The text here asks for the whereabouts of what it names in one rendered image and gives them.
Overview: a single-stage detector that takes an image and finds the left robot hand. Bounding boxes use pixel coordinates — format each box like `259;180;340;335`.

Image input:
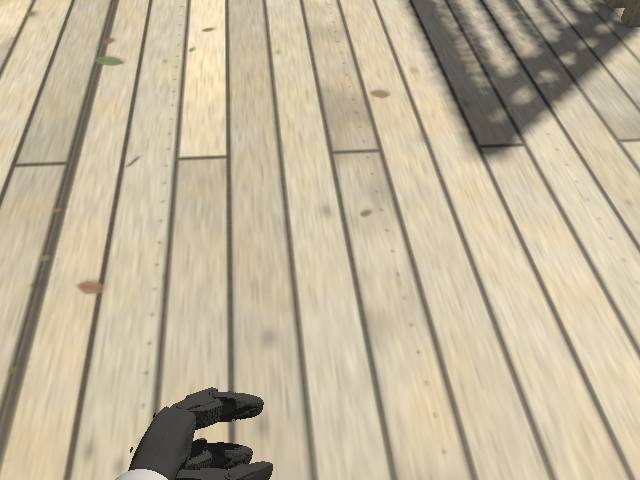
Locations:
128;387;273;480

